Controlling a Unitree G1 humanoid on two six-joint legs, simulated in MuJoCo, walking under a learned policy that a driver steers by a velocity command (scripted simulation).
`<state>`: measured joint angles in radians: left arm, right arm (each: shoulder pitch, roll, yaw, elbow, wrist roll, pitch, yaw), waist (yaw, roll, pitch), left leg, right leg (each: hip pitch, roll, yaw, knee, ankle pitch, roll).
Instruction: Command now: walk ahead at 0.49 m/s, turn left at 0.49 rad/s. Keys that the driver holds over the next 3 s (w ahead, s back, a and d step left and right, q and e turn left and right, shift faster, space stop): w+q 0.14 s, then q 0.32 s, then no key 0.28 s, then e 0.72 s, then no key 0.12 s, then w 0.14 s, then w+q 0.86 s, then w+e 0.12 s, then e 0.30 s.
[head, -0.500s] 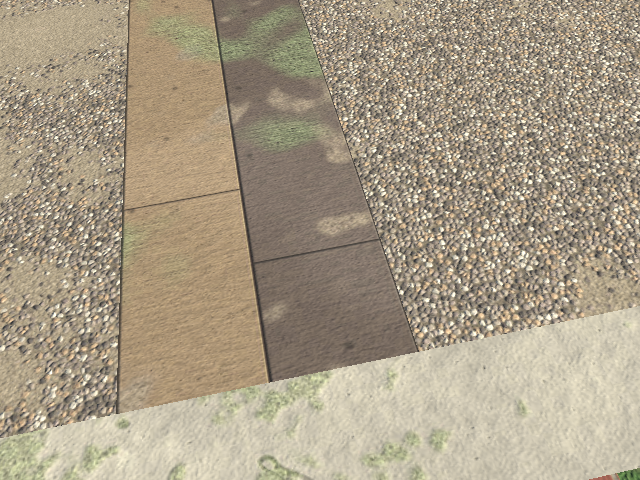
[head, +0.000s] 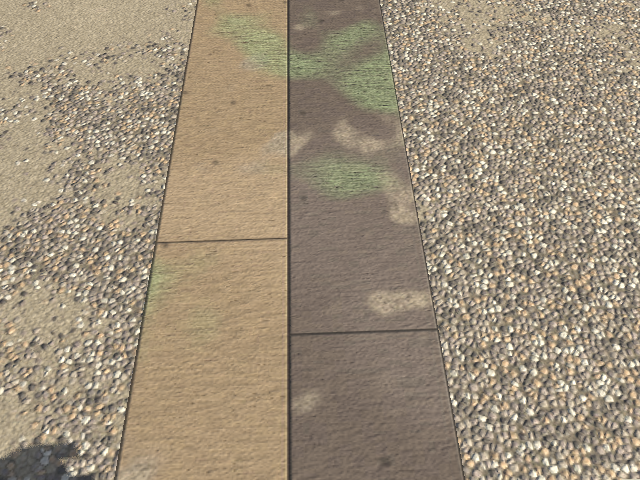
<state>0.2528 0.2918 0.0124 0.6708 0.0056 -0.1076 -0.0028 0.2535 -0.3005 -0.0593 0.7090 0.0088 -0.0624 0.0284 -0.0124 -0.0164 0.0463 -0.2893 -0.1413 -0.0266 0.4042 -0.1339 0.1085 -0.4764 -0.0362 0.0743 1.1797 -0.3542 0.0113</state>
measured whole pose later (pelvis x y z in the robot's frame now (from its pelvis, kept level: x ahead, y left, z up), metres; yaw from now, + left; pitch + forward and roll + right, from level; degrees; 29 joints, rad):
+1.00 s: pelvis +0.26 -0.05 +0.00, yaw +18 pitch +0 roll +1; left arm 0.22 0.30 0.05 0.79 -0.02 0.04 0.00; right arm 0.08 -0.23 -0.03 0.69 -0.01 0.04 -0.03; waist 0.03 -0.01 0.03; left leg -0.26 0.01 0.07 0.53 -0.26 0.02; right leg -0.33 -0.05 -0.02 0.78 -0.46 0.07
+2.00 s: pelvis +0.32 -0.08 +0.00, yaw +2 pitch +2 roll +0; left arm 0.16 0.27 0.05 0.72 -0.01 -0.08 0.00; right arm 0.39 -0.29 -0.05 0.83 0.03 -0.02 -0.02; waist -0.05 0.02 -0.01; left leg -0.23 -0.01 -0.15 0.61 -0.41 0.01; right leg -0.25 0.01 0.00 0.45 -0.22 -0.01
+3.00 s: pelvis +0.81 +0.06 -0.02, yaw +18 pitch +2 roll +1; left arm 0.14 0.29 0.03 0.66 0.01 -0.09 -0.05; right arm 0.24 -0.31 -0.04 0.75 -0.01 -0.03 -0.01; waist -0.02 -0.01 0.06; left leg -0.27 -0.10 -0.03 1.05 -0.54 0.00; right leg -0.51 0.05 0.00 0.54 -0.08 -0.07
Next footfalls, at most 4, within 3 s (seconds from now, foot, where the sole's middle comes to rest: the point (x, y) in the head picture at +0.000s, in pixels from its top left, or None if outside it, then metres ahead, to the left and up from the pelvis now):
0.26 right None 0.36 -0.15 -0.77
0.70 left None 0.27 0.08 -0.77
1.08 right None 0.31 -0.15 -0.77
1.60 left None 0.30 0.07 -0.77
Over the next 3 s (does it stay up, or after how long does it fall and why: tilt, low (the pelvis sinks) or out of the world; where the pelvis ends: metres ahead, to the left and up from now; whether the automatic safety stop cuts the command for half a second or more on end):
stays up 0.81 0.06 -0.02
